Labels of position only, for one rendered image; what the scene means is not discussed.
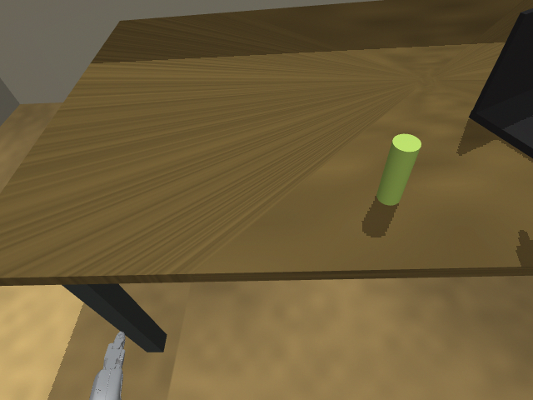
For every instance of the left robot hand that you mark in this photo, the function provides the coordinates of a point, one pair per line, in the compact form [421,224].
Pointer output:
[107,384]

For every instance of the table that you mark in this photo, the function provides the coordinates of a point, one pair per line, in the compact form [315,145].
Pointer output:
[250,146]

